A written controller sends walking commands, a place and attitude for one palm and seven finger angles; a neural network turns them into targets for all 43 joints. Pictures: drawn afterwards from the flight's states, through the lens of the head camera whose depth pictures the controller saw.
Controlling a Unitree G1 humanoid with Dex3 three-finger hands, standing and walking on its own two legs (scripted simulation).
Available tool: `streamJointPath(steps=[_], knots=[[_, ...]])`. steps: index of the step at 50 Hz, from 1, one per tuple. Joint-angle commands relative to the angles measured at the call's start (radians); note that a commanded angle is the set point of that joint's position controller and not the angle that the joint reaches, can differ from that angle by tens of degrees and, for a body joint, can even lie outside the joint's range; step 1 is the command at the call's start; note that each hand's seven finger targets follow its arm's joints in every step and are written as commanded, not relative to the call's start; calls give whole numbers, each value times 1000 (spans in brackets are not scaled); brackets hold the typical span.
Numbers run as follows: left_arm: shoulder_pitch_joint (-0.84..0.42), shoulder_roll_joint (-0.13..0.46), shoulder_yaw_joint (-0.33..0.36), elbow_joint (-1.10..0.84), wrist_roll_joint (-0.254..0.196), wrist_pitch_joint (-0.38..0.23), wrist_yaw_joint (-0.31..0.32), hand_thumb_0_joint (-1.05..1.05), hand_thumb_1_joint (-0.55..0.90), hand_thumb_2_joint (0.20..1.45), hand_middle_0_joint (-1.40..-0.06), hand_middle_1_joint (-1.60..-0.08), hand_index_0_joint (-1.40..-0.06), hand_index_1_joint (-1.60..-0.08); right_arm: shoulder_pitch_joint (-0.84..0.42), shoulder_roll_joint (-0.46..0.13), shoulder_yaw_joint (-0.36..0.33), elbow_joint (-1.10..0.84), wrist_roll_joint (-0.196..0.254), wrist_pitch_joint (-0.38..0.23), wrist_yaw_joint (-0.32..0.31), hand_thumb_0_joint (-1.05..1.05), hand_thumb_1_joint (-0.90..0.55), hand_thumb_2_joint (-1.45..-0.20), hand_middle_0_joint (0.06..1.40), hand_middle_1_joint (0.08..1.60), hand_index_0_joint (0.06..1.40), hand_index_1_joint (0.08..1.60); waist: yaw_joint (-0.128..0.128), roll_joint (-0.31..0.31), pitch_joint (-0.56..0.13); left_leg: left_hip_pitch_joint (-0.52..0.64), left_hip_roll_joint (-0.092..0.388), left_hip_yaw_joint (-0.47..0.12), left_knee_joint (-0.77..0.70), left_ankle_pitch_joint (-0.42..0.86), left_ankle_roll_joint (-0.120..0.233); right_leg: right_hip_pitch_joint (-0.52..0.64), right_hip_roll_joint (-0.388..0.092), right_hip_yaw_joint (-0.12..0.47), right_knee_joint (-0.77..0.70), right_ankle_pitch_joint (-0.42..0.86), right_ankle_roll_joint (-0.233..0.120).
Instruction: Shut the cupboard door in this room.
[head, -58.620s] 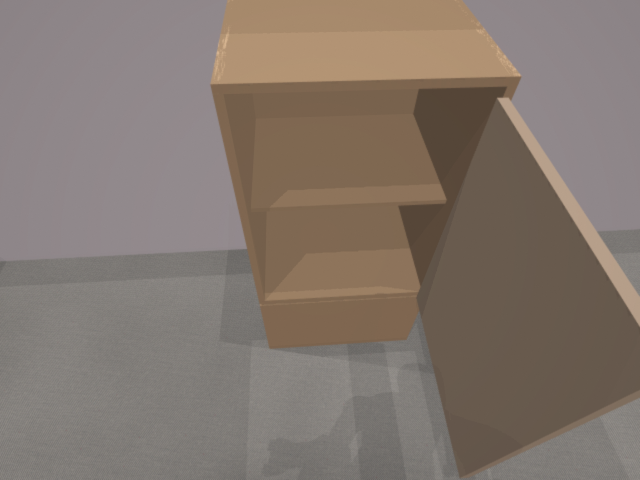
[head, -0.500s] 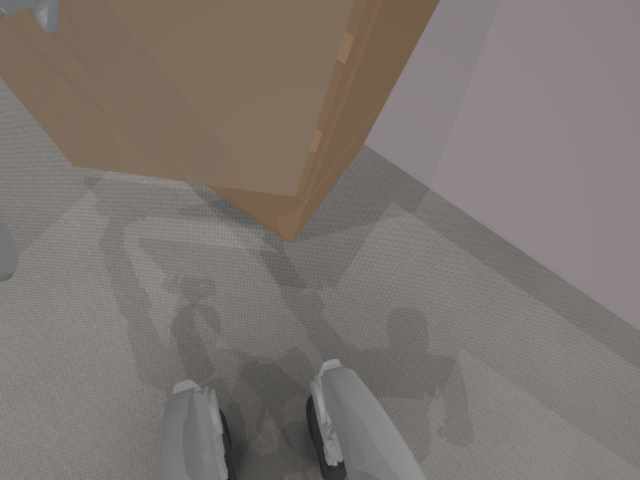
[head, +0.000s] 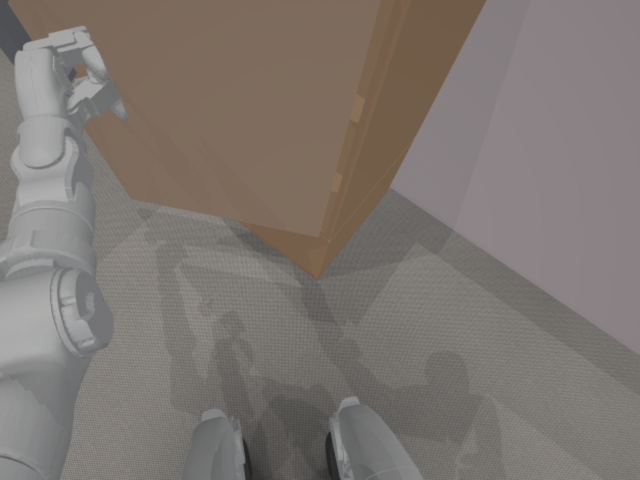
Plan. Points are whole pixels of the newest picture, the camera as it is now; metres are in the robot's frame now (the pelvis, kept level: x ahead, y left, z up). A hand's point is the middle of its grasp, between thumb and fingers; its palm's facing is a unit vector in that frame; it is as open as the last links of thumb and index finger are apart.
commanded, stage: pull the fist back off the door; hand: left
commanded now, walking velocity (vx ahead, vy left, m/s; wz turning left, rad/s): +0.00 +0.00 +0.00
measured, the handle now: (34, 45) +0.64 +0.26 +0.08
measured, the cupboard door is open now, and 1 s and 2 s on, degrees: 27 27 27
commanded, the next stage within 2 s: draw the hand back to the body in 0.40 s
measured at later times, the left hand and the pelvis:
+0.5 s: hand (121, 142) +0.49 +0.16 +0.08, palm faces +0.10 -0.99 -0.01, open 3.1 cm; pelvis +0.00 -0.01 +0.01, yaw +3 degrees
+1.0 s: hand (15, 214) +0.37 +0.20 +0.15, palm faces +0.09 -1.00 -0.02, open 3.1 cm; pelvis +0.01 -0.01 +0.06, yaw +3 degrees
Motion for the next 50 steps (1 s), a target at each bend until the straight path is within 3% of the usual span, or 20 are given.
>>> streamJointPath(steps=[1, 6, 8, 9, 12, 14, 16, 19, 23, 24, 26, 29, 30, 35, 38, 42, 44, 46, 47, 50], knots=[[-301, 131, -32, -220, -50, -101, -21, 0, 900, 900, -1300, -1500, -1300, -1500, 168, -193, -82, -49, 10, 8, -19, 0, -900, -900, 200, 300, 200, 300, 15, 53, -480, 476, -64, -13, -103, 378, 35, 218, 34, -5, -151, 411, -23], [-294, 51, -86, -294, -82, -152, -27, 0, 900, 900, -1300, -1500, -1300, -1500, 132, -191, -96, -45, 19, 16, -27, 0, -900, -900, 200, 300, 200, 300, 20, 67, -470, 534, -69, -12, -115, 366, 32, 206, 27, -5, -158, 397, -23], [-273, 72, -65, -321, -85, -173, -20, 0, 900, 900, -1300, -1500, -1300, -1500, 116, -190, -100, -42, 22, 19, -32, 0, -900, -900, 200, 300, 200, 300, 41, 75, -491, 544, -72, -9, -116, 379, 29, 234, 23, 0, -154, 415, -26], [-279, 82, -63, -335, -84, -182, -16, 0, 900, 900, -1300, -1500, -1300, -1500, 115, -193, -99, -39, 21, 19, -35, 0, -900, -900, 200, 300, 200, 300, 39, 81, -496, 560, -73, -10, -113, 395, 31, 229, 23, 1, -146, 427, -26], [-265, 15, -115, -392, -83, -210, -11, 0, 900, 900, -1300, -1500, -1300, -1500, 79, -179, -103, -42, 26, 17, -35, 0, -900, -900, 200, 300, 200, 300, 49, 115, -528, 614, -74, -11, -114, 422, 24, 228, 19, -1, -142, 441, -27], [-230, 44, -95, -420, -85, -221, -7, 0, 900, 900, -1300, -1500, -1300, -1500, 73, -185, -105, -42, 27, 19, -41, 0, -900, -900, 200, 300, 200, 300, 64, 108, -550, 636, -73, -14, -117, 456, 23, 253, 18, 0, -133, 467, -30], [-200, -45, -157, -418, -92, -214, -7, 0, 900, 900, -1300, -1500, -1300, -1500, 44, -172, -103, -47, 34, 19, -38, 0, -900, -900, 200, 300, 200, 300, 60, 103, -522, 647, -74, -12, -126, 444, 20, 237, 18, -6, -143, 454, -27], [-221, -3, -122, -318, -92, -195, 10, 0, 900, 900, -1300, -1500, -1300, -1500, 45, -183, -98, -36, 36, 23, -51, 0, -900, -900, 200, 300, 200, 300, 38, 0, -413, 544, -78, -9, -135, 335, 29, 238, 16, 3, -164, 396, -19], [-279, 9, -123, -306, -78, -212, 21, 0, 900, 900, -1300, -1500, -1300, -1500, 20, -180, -93, -38, 32, 15, -55, 0, -900, -900, 200, 300, 200, 300, 34, 16, -431, 528, -81, -10, -130, 298, 30, 226, 10, 12, -159, 362, -19], [-280, 25, -110, -316, -78, -224, 19, 0, 900, 900, -1300, -1500, -1300, -1500, 24, -181, -93, -40, 29, 11, -56, 0, -900, -900, 200, 300, 200, 300, 45, 46, -457, 552, -81, -13, -125, 326, 28, 224, 10, 11, -147, 375, -24], [-249, 9, -115, -272, -78, -225, 12, 0, 900, 900, -1300, -1500, -1300, -1500, 17, -176, -90, -39, 29, 9, -55, 0, -900, -900, 200, 300, 200, 300, 42, 19, -466, 539, -80, -13, -119, 332, 28, 223, 10, 9, -142, 381, -21], [-68, 87, -34, -328, -98, -208, -16, 0, 900, 900, -1300, -1500, -1300, -1500, 10, -182, -90, -85, 37, 19, -54, 0, -900, -900, 200, 300, 200, 300, 125, 28, -546, 560, -87, 6, -155, 372, 25, 354, 12, 16, -150, 439, -27], [-43, 84, -41, -385, -106, -198, -27, 0, 900, 900, -1300, -1500, -1300, -1500, 3, -177, -88, -100, 45, 24, -54, 0, -900, -900, 200, 300, 200, 300, 133, 22, -562, 572, -86, 11, -171, 386, 26, 392, 10, 17, -160, 466, -24], [152, 47, -63, -648, -179, -133, -61, 0, 900, 900, -1300, -1500, -1300, -1500, -35, -163, -88, -163, 79, 28, -75, 0, -900, -900, 200, 300, 200, 300, 159, -52, -509, 588, -96, 44, -256, 362, 40, 563, 16, 23, -252, 531, -13], [240, 10, -102, -750, -208, -109, -68, 0, 900, 900, -1300, -1500, -1300, -1500, -61, -157, -85, -165, 92, 14, -88, 0, -900, -900, 200, 300, 200, 300, 153, -71, -397, 612, -94, 49, -309, 309, 42, 571, 18, 16, -309, 478, -10], [315, -57, -173, -820, -227, -88, -79, 0, 900, 900, -1300, -1500, -1300, -1500, -101, -155, -80, -156, 102, -12, -103, 0, -900, -900, 200, 300, 200, 300, 143, -31, -281, 689, -92, 42, -368, 249, 41, 531, 17, 4, -371, 376, -12], [391, -31, -153, -884, -238, -77, -89, 0, 900, 900, -1300, -1500, -1300, -1500, -118, -160, -80, -165, 104, -24, -108, 0, -900, -900, 200, 300, 200, 300, 169, 12, -298, 737, -95, 41, -387, 281, 40, 569, 15, 1, -378, 396, -20], [457, -73, -186, -920, -248, -57, -101, 0, 900, 900, -1300, -1500, -1300, -1500, -157, -149, -72, -176, 110, -37, -108, 0, -900, -900, 200, 300, 200, 300, 176, 19, -261, 759, -95, 39, -414, 275, 37, 571, 11, -7, -393, 384, -21], [489, -65, -182, -953, -255, -48, -106, 0, 900, 900, -1273, -1470, -1273, -1470, -172, -149, -70, -181, 112, -44, -109, 0, -900, -900, 200, 300, 200, 300, 188, 25, -244, 768, -94, 34, -427, 279, 35, 584, 11, -11, -398, 384, -24], [592, -45, -155, -1028, -276, -13, -117, 0, 900, 900, -1190, -1380, -1190, -1380, -217, -150, -63, -204, 117, -60, -115, 0, -900, -900, 200, 300, 200, 300, 208, 3, -215, 791, -93, 32, -458, 290, 35, 620, 7, -15, -416, 397, -23]])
